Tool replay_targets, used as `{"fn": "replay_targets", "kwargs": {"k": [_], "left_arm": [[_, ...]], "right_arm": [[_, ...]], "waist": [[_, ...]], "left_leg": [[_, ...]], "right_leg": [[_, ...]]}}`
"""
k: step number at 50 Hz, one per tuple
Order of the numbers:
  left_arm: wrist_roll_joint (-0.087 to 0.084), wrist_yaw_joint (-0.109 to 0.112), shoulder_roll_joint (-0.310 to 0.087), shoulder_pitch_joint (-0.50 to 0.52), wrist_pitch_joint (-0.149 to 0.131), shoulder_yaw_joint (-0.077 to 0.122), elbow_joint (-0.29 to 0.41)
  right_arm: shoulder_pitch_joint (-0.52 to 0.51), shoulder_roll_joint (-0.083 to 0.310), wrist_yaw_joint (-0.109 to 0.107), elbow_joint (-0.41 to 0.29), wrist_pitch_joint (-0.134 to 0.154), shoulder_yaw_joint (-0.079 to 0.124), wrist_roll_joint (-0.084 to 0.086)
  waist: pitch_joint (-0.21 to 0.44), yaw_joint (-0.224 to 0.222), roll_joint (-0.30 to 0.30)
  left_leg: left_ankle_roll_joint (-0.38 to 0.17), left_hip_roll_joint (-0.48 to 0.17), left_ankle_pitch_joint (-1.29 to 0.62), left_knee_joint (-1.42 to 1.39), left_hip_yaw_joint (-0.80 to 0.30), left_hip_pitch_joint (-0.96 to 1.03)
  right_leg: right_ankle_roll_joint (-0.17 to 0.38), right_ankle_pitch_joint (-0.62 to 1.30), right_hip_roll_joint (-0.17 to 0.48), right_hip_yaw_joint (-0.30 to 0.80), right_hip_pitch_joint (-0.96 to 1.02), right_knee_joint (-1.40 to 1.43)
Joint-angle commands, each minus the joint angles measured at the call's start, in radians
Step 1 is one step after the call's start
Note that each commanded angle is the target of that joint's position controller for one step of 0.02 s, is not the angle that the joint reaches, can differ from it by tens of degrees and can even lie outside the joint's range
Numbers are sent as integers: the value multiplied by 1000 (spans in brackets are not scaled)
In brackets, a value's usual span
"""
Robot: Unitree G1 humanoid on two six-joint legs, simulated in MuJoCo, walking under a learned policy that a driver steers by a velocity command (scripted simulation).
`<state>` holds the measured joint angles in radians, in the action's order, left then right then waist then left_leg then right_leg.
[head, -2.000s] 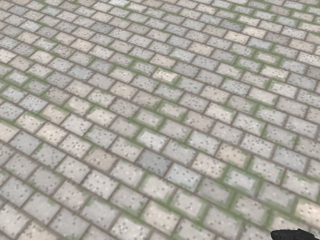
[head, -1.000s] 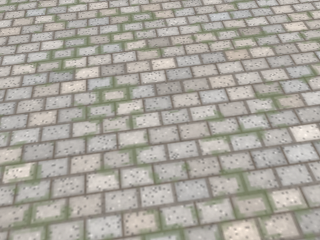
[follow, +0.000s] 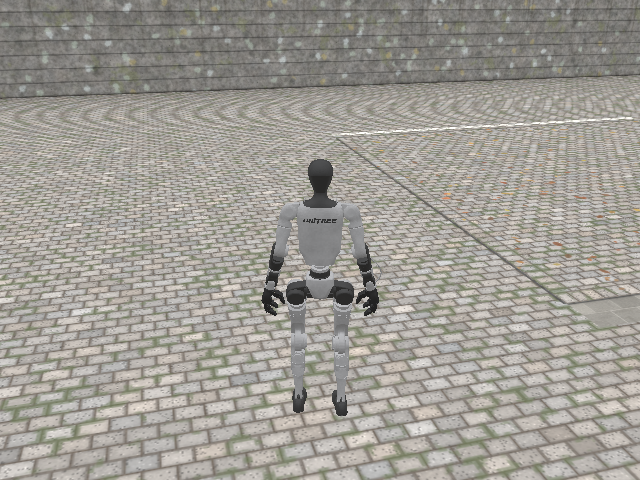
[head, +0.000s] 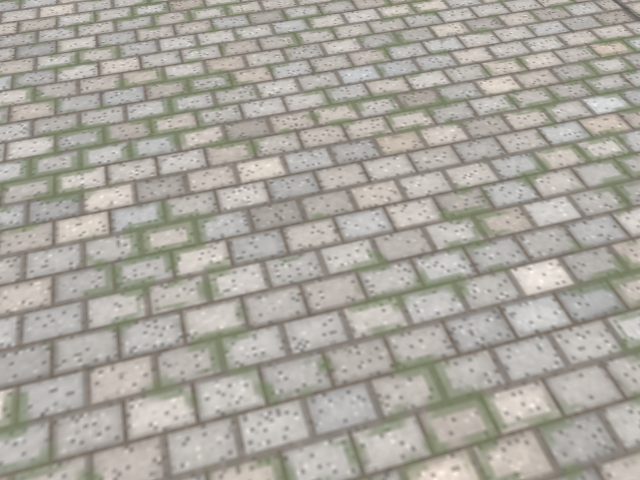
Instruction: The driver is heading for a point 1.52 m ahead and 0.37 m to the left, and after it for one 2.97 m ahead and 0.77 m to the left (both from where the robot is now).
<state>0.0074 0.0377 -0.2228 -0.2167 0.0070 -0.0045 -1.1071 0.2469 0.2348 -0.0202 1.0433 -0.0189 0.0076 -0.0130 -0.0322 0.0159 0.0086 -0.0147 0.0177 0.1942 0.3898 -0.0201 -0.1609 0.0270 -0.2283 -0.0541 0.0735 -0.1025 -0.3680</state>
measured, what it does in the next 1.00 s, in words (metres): walks ahead: right foot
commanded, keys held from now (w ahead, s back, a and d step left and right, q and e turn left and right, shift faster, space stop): w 0.70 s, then no key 0.30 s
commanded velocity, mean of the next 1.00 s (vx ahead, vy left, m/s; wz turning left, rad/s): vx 0.33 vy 0.00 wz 0.00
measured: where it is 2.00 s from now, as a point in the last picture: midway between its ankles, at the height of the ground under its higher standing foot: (309, 407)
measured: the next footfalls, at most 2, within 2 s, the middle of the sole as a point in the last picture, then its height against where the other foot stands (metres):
right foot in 0.70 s outside the picture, level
left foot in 1.16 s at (270, 479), level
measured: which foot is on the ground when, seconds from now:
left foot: down 0.00-0.68, up 0.70-1.00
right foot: down 0.00-0.24, up 0.26-0.68, down 0.70-1.00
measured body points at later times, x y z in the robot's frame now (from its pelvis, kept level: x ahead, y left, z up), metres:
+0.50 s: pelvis +0.14 +0.05 +0.00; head +0.16 +0.07 +0.45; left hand +0.26 +0.29 -0.15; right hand +0.04 -0.18 -0.14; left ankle +0.03 +0.11 -0.75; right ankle +0.22 -0.09 -0.68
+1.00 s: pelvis +0.39 +0.02 +0.00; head +0.42 +0.01 +0.45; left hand +0.36 +0.25 -0.15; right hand +0.48 -0.22 -0.15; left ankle +0.47 +0.16 -0.69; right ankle +0.38 -0.03 -0.75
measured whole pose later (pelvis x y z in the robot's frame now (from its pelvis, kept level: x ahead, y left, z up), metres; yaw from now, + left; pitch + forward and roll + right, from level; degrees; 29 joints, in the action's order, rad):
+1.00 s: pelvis +0.39 +0.02 +0.00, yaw +1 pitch -1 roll +0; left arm 0.02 0.01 -0.17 -0.34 -0.09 0.01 -1.09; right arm 0.16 0.20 -0.01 0.98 0.02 0.03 -0.02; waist -0.09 -0.01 0.03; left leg -0.03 -0.05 0.23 0.85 -0.01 -0.53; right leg 0.11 -0.18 -0.09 -0.10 -0.12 -0.31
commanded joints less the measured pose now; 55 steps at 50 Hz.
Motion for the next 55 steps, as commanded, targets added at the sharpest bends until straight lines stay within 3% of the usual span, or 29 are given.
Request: {"fn": "replay_targets", "kwargs": {"k": [1, 3, 4, 6, 9, 11, 12, 13, 14, 15, 16, 19, 22, 26, 29, 31, 33, 34, 35, 36, 37, 38, 39, 41, 42, 45, 48, 51, 55], "left_arm": [[2, 2, -146, -46, 3, 32, 13], [6, -2, -160, -95, 8, 43, 10], [7, -2, -168, -129, 6, 51, 1], [12, -5, -166, -131, -5, 61, 2], [7, -13, -166, -66, -24, 70, 26], [3, -16, -141, -3, -29, 70, 50], [8, -20, -89, 18, -39, 57, 73], [6, -30, -26, 36, -51, 40, 114], [34, -38, -107, 47, -55, 56, 122], [34, -50, -104, 51, -61, 57, 117], [27, -61, -78, 27, -68, 51, 102], [34, -75, -71, 20, -66, 53, 94], [30, -74, -54, 98, -53, 49, 129], [20, -74, -25, 280, -49, 30, 211], [10, -71, -22, 335, -49, 20, 247], [9, -59, -49, 277, -53, 29, 246], [6, -43, -97, 62, -64, 53, 185], [11, -34, -119, -94, -73, 68, 137], [35, -22, -191, -244, -77, 92, 109], [55, -26, -250, -249, -73, 103, 114], [5, -38, -211, -184, -68, 102, 116], [-7, -38, -156, -64, -74, 85, 137], [-4, -42, -91, -21, -87, 69, 139], [1, -33, -15, -31, -102, 44, 110], [4, -32, -8, -52, -110, 37, 97], [11, -31, -56, -83, -121, 35, 77], [11, -28, -59, -93, -109, 23, 70], [10, -22, -59, -155, -95, 17, 47], [15, -8, -43, -169, -73, 9, 32]], "right_arm": [[16, 112, 0, -23, 2, 23, -7], [-25, 91, 10, -47, 2, 20, -16], [-42, 59, 15, -60, 9, 13, -21], [-53, 61, 20, -78, 30, 14, -26], [9, 66, 33, -76, 57, 22, -13], [188, 51, 24, -9, 68, 29, -4], [291, 101, 13, 16, 76, 42, -16], [408, 211, 12, 40, 78, 68, -11], [363, 188, 11, 47, 70, 65, -11], [258, 135, 17, 8, 77, 52, -11], [199, 114, 20, -14, 89, 47, -9], [216, 70, 17, -4, 114, 31, -5], [309, 53, 14, 33, 118, 21, -2], [332, 45, 7, 42, 117, 10, -6], [341, 64, 2, 53, 119, 10, -8], [310, 80, 0, 54, 123, 13, -6], [274, 103, -3, 48, 121, 19, -5], [247, 111, -1, 41, 117, 22, 1], [253, 76, 5, 16, 117, 12, 4], [382, -51, 15, 9, 109, -5, 28], [313, 67, 6, 12, 101, 27, 9], [231, 61, 5, -21, 104, 30, 4], [195, 48, 4, -25, 106, 30, -4], [205, 20, 11, -19, 82, 33, -23], [211, 0, 15, -16, 70, 32, -22], [185, -17, 18, -23, 43, 32, -18], [81, -19, 11, -46, 34, 24, -11], [10, -12, 1, -54, 31, 18, -3], [-17, -3, -13, -44, 36, 15, -4]], "waist": [[-27, -13, -49], [-110, -43, -96], [-124, -54, -150], [-127, -51, -160], [-96, 9, -133], [-96, 92, -76], [-77, 125, 88], [-32, 142, 305], [-105, 89, 184], [-158, 35, 73], [-151, 6, 44], [-89, -10, 57], [-72, 7, 75], [-109, 36, 84], [-114, 41, 105], [-78, -3, 110], [39, -97, 112], [111, -168, 98], [211, -208, 15], [300, -108, -197], [254, -116, -43], [99, -63, -46], [30, -40, -5], [10, 14, -15], [16, 26, -27], [32, 55, -52], [31, 40, -87], [56, 1, -105], [24, -14, -95]], "left_leg": [[-43, -26, 308, 11, -48, -51], [-54, 5, 406, 110, -27, -203], [-46, 24, 325, 205, 25, -255], [-47, -21, 220, 326, 42, -290], [-67, -27, 219, 219, 56, -163], [-72, 23, 143, 25, 82, 165], [-85, -122, 285, -108, -136, 295], [-159, -354, 581, -296, -562, 365], [-202, -408, 637, -313, -639, 252], [-195, -370, 572, -304, -555, 173], [-177, -320, 441, -306, -453, 146], [-144, -229, 31, -285, -233, 189], [-145, -207, -312, -237, -134, 233], [-140, -176, -486, -240, -66, 182], [-139, -190, -603, -236, -43, 180], [-128, -208, -842, -156, -23, 208], [-112, -212, -1028, 82, -7, 241], [-102, -192, -933, 272, 12, 169], [-97, -147, -588, 550, 36, -15], [-56, 49, 327, 953, 67, -356], [-73, 32, 284, 1028, -47, -414], [-72, -19, 193, 988, -46, -432], [-68, -44, 158, 945, -37, -392], [-47, -70, 157, 851, -34, -285], [-39, -65, 155, 805, -28, -251], [-19, -48, 108, 676, 8, -232], [-11, -43, 23, 467, 52, -216], [-12, -34, -42, 358, 73, -188], [-30, -33, 9, 218, 64, -138]], "right_leg": [[78, -353, 93, 128, -107, 91], [137, -581, 154, 243, -126, 149], [173, -621, 220, 336, -95, 205], [220, -537, 310, 422, -87, 254], [190, -408, 260, 302, -135, 206], [140, -376, 160, 182, -352, 61], [103, -316, 74, 70, -477, -176], [71, -307, -39, -81, -636, -455], [80, -282, 20, -39, -664, -614], [85, -180, 69, -19, -662, -675], [77, -100, 96, -22, -633, -682], [44, 22, 113, -75, -595, -672], [20, 50, 103, -125, -646, -654], [6, 109, 72, -187, -604, -437], [36, 138, 39, -222, -490, -279], [78, 123, 7, -226, -372, -231], [120, 91, -33, -209, -159, -192], [143, 133, -14, -186, 35, -117], [186, -46, 180, 29, 260, -94], [341, 36, 487, 550, 460, -10], [355, 78, 452, 597, 354, 70], [327, 214, 425, 408, 196, 88], [301, 420, 379, 289, 75, 104], [243, 648, 299, 107, -58, 117], [227, 729, 286, 59, -81, 119], [214, 888, 252, -33, -106, 113], [169, 903, 205, -100, -104, 96], [150, 862, 212, -96, -49, 72], [160, 717, 247, -41, -19, 15]]}}
Over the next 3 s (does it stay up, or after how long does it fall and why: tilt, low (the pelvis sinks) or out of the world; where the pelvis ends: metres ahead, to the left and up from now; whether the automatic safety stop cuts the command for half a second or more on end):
stays up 1.21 0.14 0.00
